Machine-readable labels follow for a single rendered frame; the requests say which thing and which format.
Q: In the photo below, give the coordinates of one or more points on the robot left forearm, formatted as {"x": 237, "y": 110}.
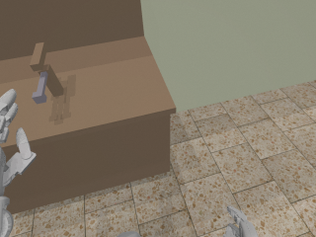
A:
{"x": 6, "y": 218}

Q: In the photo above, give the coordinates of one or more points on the robot left hand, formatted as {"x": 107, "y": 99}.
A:
{"x": 20, "y": 162}

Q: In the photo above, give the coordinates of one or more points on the counter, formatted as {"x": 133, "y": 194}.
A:
{"x": 107, "y": 116}

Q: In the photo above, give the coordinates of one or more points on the tap lever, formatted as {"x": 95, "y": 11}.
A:
{"x": 39, "y": 96}

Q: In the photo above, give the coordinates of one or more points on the robot right hand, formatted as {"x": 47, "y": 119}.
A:
{"x": 246, "y": 228}

